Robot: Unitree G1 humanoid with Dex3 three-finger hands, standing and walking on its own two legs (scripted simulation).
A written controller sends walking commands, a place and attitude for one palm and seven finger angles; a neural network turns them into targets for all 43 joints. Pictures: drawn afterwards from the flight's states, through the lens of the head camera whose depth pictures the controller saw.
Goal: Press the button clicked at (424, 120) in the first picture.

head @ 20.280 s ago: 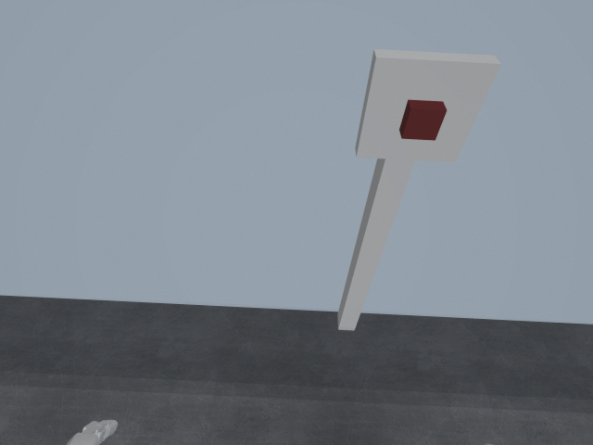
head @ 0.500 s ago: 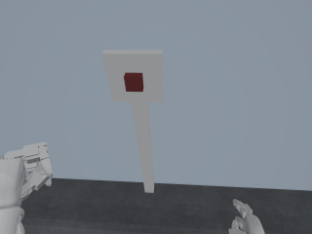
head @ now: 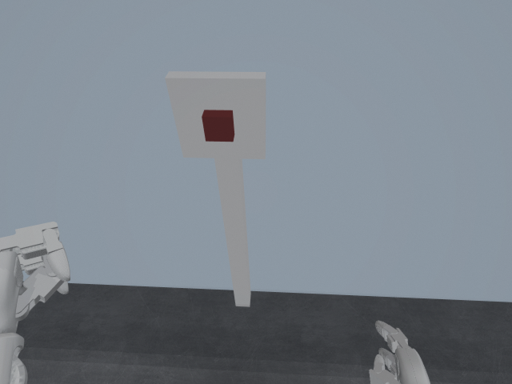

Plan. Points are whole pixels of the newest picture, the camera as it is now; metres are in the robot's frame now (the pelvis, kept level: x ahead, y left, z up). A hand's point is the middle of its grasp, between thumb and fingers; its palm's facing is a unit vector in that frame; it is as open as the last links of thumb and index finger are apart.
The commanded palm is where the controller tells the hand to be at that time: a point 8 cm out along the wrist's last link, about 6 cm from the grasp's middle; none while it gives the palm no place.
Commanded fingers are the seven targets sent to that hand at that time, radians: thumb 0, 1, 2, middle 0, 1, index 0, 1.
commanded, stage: step back with the hand held close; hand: left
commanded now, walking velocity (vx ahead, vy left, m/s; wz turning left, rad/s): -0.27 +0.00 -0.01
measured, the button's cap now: (219, 125) +0.56 +0.14 +0.13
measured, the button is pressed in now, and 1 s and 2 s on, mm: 0 0 0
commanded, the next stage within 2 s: stop stepping back and stand still in 1.00 s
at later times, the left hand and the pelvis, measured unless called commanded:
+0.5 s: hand (29, 334) +0.12 +0.26 +0.15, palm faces +0.37 -0.79 -0.49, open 3.1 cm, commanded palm +0.07 +0.30 +0.17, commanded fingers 0.00 0.90 0.90 -1.30 -1.50 -1.30 -1.50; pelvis -0.07 +0.02 -0.02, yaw -1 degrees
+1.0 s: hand out of the picture +0.04 +0.25 +0.16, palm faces +0.35 -0.82 -0.45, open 3.1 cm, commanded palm -0.03 +0.30 +0.17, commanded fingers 0.00 0.90 0.90 -1.30 -1.50 -1.30 -1.50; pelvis -0.15 +0.02 -0.02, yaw +1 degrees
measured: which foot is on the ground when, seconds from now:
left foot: down 0.00-0.88, up 0.90-0.96, down 0.98-1.00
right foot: down 0.00-0.68, up 0.70-0.82, down 0.84-1.00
